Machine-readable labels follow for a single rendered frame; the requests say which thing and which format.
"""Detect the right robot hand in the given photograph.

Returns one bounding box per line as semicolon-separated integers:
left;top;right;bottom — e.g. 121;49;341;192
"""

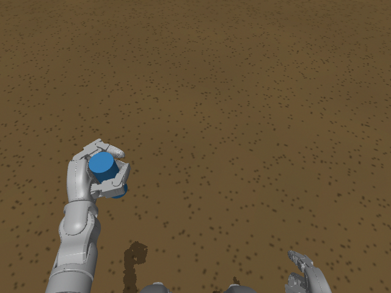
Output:
285;250;332;293

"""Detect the left robot arm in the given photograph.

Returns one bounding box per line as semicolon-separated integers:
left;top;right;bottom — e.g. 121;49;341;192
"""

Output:
45;200;101;293

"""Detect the left robot hand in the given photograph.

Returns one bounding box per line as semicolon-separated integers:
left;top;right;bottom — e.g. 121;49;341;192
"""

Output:
67;139;131;204

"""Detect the can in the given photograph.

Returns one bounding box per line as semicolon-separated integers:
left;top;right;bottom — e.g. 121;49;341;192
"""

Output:
89;152;128;198

